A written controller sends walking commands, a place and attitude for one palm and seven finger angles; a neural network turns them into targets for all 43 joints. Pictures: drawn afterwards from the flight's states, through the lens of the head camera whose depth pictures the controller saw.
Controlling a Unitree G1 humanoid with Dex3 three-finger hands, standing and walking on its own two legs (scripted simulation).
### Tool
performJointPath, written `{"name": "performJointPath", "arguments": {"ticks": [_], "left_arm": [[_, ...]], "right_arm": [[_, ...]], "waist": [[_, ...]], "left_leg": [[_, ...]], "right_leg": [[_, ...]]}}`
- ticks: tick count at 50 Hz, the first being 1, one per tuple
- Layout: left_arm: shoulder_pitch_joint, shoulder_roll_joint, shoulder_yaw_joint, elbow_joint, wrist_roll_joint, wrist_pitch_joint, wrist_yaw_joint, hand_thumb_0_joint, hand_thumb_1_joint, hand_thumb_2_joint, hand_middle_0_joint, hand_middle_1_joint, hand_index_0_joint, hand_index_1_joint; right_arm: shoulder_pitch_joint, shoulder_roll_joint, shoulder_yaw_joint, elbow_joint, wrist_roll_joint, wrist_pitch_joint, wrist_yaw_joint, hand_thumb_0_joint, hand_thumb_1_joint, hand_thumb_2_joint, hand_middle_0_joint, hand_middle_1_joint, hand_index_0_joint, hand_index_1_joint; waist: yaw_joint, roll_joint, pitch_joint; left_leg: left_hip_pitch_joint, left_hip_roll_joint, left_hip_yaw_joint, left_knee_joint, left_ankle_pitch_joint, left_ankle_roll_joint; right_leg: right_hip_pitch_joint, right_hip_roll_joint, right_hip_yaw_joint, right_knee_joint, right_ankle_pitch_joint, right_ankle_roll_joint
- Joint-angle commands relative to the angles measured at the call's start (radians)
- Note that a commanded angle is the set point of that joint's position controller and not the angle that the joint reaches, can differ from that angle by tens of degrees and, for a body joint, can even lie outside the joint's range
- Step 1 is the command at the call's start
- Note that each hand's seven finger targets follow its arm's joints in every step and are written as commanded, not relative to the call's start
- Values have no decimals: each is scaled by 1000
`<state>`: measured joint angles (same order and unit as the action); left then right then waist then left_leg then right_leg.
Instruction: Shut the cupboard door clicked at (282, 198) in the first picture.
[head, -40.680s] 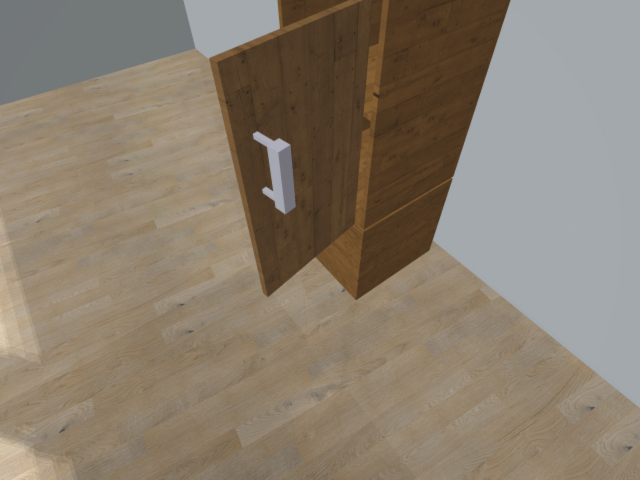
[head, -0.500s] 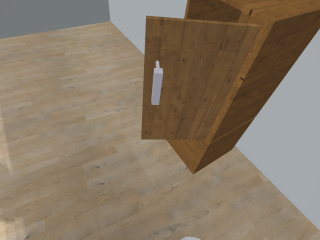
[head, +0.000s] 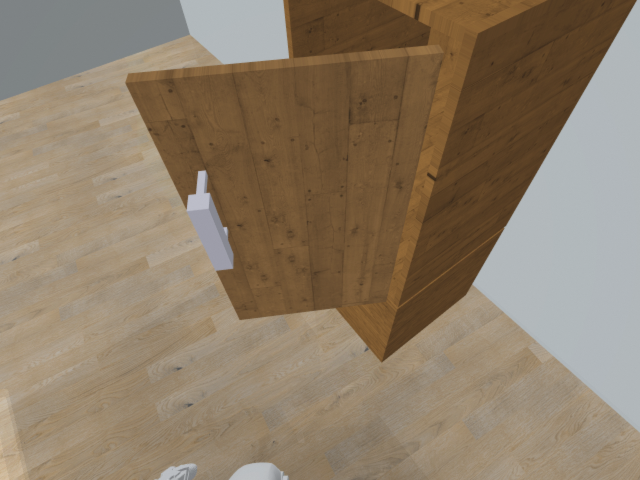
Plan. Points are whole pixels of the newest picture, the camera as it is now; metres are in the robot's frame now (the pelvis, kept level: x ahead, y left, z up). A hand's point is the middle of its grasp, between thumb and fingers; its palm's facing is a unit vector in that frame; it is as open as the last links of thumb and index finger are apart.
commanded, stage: come to a stop and stand still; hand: left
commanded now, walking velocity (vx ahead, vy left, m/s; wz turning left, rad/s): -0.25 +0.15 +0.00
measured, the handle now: (213, 221) +0.44 +0.17 +0.04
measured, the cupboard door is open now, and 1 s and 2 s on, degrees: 60 60 60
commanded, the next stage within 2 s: look again from close up in 0.80 s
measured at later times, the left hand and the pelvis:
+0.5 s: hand out of the picture +0.03 +0.26 -0.18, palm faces +0.08 -0.97 -0.24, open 7.4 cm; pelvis +0.00 +0.05 +0.00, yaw +1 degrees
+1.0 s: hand out of the picture +0.01 +0.23 -0.17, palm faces -0.03 -0.98 -0.21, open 7.3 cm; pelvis -0.02 +0.05 +0.00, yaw +0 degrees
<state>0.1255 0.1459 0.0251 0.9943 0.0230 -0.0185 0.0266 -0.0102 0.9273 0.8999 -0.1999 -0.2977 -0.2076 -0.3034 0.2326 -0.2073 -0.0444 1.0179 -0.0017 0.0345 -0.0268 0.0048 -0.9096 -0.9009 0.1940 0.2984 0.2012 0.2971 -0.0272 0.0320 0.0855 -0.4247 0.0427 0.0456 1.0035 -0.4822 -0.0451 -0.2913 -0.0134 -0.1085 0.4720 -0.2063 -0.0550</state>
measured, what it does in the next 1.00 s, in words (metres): steps on the spot: left foot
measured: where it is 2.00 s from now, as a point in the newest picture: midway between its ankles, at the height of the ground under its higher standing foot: outside the picture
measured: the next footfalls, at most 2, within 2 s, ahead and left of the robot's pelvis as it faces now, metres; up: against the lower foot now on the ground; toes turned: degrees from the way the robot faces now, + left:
left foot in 0.32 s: +0.03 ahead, +0.16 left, +0.00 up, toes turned +3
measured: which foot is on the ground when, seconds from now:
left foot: up 0.00-0.30, down 0.32-1.00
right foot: down 0.00-1.00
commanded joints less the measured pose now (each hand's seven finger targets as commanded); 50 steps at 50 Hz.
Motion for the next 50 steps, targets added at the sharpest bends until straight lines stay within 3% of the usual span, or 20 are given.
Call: {"name": "performJointPath", "arguments": {"ticks": [1,10,14,15,16,17,18,20,22,26,28,29,30,31,33,44,45,46,48,50], "left_arm": [[103,192,53,-22,-1,2,18,0,900,900,-200,-300,-200,-300],[77,225,71,-64,13,19,18,0,900,900,-200,-300,-200,-300],[84,224,64,-53,0,25,12,0,900,900,-200,-300,-200,-300],[112,188,55,-58,-6,29,12,0,900,900,-200,-300,-200,-300],[137,138,41,-65,-7,35,11,0,900,900,-200,-300,-200,-300],[118,133,34,-64,-9,44,14,0,900,900,-200,-300,-200,-300],[111,131,34,-70,-7,48,13,0,900,900,-200,-300,-200,-300],[103,141,36,-41,-4,62,5,0,900,900,-200,-300,-200,-300],[120,143,33,-31,-8,60,1,0,900,900,-200,-300,-200,-300],[177,143,20,12,-9,36,-4,0,900,900,-200,-300,-200,-300],[163,175,15,27,-6,18,2,0,900,900,-200,-300,-200,-300],[130,189,12,24,-8,15,0,0,900,900,-200,-300,-200,-300],[116,185,8,25,-9,17,-1,0,900,900,-200,-300,-200,-300],[116,166,9,36,-8,12,1,0,900,900,-200,-300,-200,-300],[137,149,0,52,-13,7,5,0,900,900,-200,-300,-200,-300],[170,120,-6,95,-17,14,7,0,900,900,-200,-300,-200,-300],[229,141,-19,103,4,-24,47,0,900,900,-200,-300,-200,-300],[229,210,-6,91,-5,-45,44,0,900,900,-200,-300,-200,-300],[199,185,-10,54,-20,-34,36,0,900,900,-200,-300,-200,-300],[184,154,-14,45,-18,-24,28,0,900,900,-200,-300,-200,-300]], "right_arm": [[57,-50,-13,-36,-7,19,3,0,-900,-900,200,300,200,300],[-67,-64,-22,-115,-6,20,17,0,-900,-900,200,300,200,300],[8,-77,-18,-90,-9,-5,18,0,-900,-900,200,300,200,300],[21,-133,-24,-92,-13,-19,17,0,-900,-900,200,300,200,300],[-3,-197,-37,-107,-18,-22,14,0,-900,-900,200,300,200,300],[-40,-208,-33,-114,-25,-13,7,0,-900,-900,200,300,200,300],[-66,-188,-19,-120,-30,-14,3,0,-900,-900,200,300,200,300],[-101,-160,-7,-112,-29,-22,-11,0,-900,-900,200,300,200,300],[-98,-141,2,-104,-25,-22,-14,0,-900,-900,200,300,200,300],[-62,-134,1,-67,-5,-27,-11,0,-900,-900,200,300,200,300],[-33,-86,6,-57,5,-29,-4,0,-900,-900,200,300,200,300],[-12,-75,9,-45,5,-29,1,0,-900,-900,200,300,200,300],[-2,-73,11,-30,1,-31,5,0,-900,-900,200,300,200,300],[7,-66,11,-13,-3,-30,3,0,-900,-900,200,300,200,300],[23,-81,13,10,-3,-39,1,0,-900,-900,200,300,200,300],[76,-50,33,91,-9,-43,-3,0,-900,-900,200,300,200,300],[9,-83,34,21,-3,-66,9,0,-900,-900,200,300,200,300],[-5,-90,31,-3,-7,-78,9,0,-900,-900,200,300,200,300],[98,-63,23,8,-11,-79,-1,0,-900,-900,200,300,200,300],[90,-64,22,4,-7,-70,-1,0,-900,-900,200,300,200,300]], "waist": [[37,-116,-161],[39,-201,-151],[9,-187,-208],[14,-67,-246],[27,143,-229],[22,178,-169],[32,103,-124],[44,210,-80],[50,191,-74],[64,57,-138],[29,-68,-129],[8,-68,-105],[4,-36,-88],[7,-127,-94],[14,-172,-110],[28,-4,-2],[50,34,45],[25,71,-21],[13,45,-166],[10,-3,-179]], "left_leg": [[-21,-15,-50,15,27,-16],[23,-27,-57,-171,34,-6],[265,-24,-13,-587,347,8],[369,90,-107,-626,563,42],[367,261,-274,-630,804,122],[268,314,-276,-654,868,216],[181,299,-222,-664,754,234],[186,231,-193,-661,841,214],[195,203,-160,-648,825,206],[259,133,-143,-590,643,141],[235,44,-82,-565,403,65],[261,25,-74,-596,319,50],[288,26,-82,-623,352,51],[295,41,-81,-614,398,53],[314,51,-78,-622,432,55],[255,47,-80,-708,322,51],[179,65,-39,-504,451,37],[216,35,-46,-523,527,36],[261,48,-58,-548,460,58],[271,57,-75,-561,437,65]], "right_leg": [[183,-338,227,-96,850,-158],[163,-322,212,-76,663,-154],[132,-227,168,40,457,-44],[63,-155,112,101,251,13],[-20,-62,45,169,-119,68],[-22,-30,71,279,-348,77],[4,-28,102,337,-360,67],[-22,-21,124,379,-289,69],[2,-13,130,332,-264,65],[147,-7,137,-26,22,62],[157,-120,274,-115,201,17],[100,-154,279,-127,155,-3],[72,-132,255,-116,137,4],[90,-95,240,-106,172,14],[116,-97,223,-114,209,24],[114,-76,222,-175,31,25],[66,-124,210,-115,311,36],[114,-151,232,-59,646,8],[186,-123,211,-10,421,-4],[162,-92,197,-31,207,6]]}}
